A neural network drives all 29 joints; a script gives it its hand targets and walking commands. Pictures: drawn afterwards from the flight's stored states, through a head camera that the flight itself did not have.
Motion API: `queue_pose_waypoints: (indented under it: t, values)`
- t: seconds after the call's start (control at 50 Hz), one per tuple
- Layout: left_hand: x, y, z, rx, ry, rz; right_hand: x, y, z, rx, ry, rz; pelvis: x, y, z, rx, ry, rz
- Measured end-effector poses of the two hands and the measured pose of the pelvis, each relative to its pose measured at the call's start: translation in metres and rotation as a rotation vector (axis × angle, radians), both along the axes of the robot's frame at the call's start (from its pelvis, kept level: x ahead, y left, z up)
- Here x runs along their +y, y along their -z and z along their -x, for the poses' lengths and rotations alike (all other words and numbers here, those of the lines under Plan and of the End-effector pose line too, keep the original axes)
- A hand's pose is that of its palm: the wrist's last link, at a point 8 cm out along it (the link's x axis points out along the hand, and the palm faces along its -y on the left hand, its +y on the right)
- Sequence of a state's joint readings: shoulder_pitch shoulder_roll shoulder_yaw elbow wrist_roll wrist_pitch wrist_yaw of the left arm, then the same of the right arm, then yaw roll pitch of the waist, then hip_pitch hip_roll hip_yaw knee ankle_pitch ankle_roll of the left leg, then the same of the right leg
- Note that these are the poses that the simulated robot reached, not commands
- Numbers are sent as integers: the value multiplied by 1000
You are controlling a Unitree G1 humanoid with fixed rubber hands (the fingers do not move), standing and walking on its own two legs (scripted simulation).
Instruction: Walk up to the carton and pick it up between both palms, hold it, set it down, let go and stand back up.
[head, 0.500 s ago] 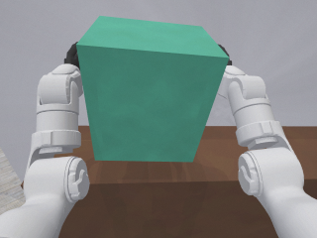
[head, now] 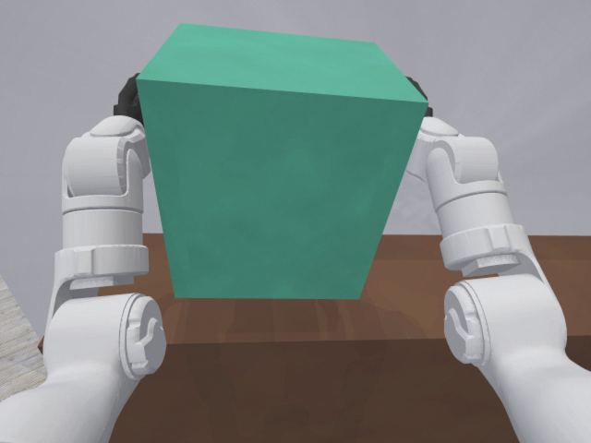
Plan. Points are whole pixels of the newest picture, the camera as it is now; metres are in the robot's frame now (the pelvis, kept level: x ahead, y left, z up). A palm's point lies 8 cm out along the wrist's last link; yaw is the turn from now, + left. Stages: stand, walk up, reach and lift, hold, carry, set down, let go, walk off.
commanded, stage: hold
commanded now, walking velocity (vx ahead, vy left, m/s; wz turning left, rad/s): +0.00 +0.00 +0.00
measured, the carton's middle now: (275, 169) +0.38 +0.01 +0.25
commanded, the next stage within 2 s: none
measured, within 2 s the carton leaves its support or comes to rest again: neither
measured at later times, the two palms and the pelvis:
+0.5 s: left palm (138, 136) +0.37 +0.17 +0.30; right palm (419, 139) +0.37 -0.17 +0.30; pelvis +0.00 +0.00 +0.00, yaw +0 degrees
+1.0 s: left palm (131, 133) +0.37 +0.18 +0.30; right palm (414, 133) +0.37 -0.16 +0.31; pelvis +0.00 +0.00 +0.00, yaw +0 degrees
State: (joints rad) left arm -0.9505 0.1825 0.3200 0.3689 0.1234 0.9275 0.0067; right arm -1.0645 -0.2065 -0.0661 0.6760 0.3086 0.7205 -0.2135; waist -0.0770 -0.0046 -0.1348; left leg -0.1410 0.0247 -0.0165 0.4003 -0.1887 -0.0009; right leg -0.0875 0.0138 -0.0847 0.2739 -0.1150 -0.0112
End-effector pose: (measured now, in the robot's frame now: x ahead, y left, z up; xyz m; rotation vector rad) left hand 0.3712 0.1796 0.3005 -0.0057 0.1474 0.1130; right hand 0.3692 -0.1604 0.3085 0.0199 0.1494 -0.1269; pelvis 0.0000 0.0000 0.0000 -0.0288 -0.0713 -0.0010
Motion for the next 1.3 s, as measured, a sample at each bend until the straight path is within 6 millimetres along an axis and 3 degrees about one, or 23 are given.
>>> queue_pose_waypoints:
  t: [0.3, 0.72, 1.14, 1.3]
  values:
    - [-3, 0, 10, 4, 8, -2, -3, 2, 12, 5, 7, -4, -1, 1, 10, -13, 0, -1]
    - [-5, 5, -9, 10, 5, -6, -5, 8, -7, 13, 9, -8, -2, 0, -3, 5, 0, -2]
    - [0, -4, 10, -12, 0, -1, 0, -3, 10, -9, -1, 0, 0, 0, 7, -9, 0, 0]
    - [-3, 3, 7, 13, 9, -3, -3, 5, 10, 17, 8, -5, -1, 0, 8, -11, 0, -1]
